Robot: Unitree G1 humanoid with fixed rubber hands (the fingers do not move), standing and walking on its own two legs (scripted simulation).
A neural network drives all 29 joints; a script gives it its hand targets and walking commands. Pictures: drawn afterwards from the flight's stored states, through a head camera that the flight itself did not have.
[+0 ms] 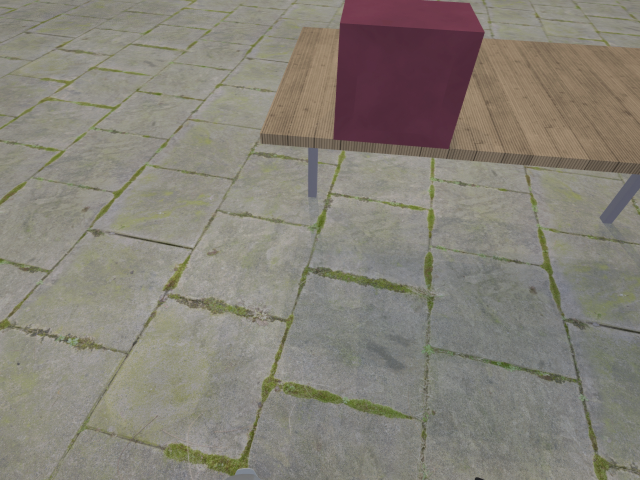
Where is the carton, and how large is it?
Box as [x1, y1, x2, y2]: [333, 0, 484, 148]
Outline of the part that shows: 345,0 340,21 333,139 448,148 484,32 469,3 428,0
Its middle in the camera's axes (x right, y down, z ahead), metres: +0.18 -0.38 +0.86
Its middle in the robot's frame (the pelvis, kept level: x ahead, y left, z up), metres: +0.93 -0.14 +0.11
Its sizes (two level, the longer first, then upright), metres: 0.265 0.182 0.246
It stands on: a table, 0.74 m high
